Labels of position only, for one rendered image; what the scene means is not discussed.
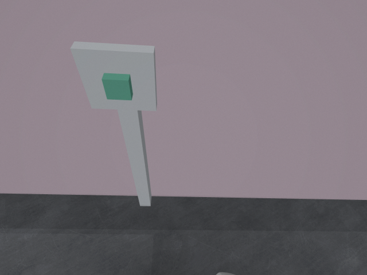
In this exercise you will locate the panel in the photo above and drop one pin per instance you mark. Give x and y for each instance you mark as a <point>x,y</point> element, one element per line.
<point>93,60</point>

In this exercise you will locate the button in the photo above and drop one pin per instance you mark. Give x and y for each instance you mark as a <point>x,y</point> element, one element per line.
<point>117,86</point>

